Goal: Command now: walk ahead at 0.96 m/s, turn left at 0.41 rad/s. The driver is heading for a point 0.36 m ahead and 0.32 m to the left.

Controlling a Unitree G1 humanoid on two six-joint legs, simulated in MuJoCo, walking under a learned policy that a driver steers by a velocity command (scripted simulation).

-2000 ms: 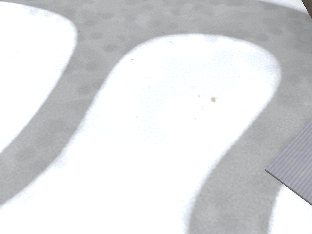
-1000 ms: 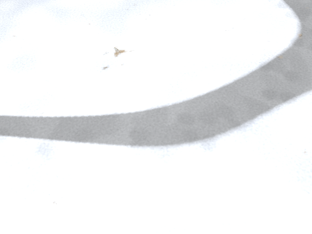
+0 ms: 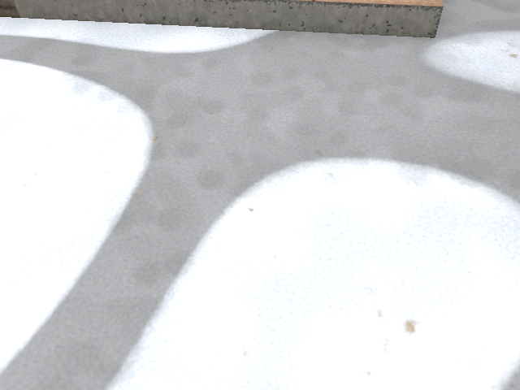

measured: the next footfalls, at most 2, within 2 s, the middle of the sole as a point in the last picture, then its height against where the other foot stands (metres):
left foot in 0.18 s outside the picture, level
right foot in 0.56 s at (331, 302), level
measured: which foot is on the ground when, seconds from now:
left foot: up 0.00-0.16, down 0.18-0.56, up 0.58-0.96, down 0.98-1.00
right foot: down 0.00-0.14, up 0.16-0.54, down 0.56-0.96, up 0.98-1.00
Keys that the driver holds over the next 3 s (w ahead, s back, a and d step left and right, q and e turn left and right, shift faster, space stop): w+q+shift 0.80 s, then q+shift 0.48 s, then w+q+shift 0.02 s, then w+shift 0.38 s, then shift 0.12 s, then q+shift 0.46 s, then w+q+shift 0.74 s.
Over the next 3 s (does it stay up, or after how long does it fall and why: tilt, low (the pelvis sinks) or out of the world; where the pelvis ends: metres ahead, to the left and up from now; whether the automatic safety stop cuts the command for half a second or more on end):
stays up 0.86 0.86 -0.04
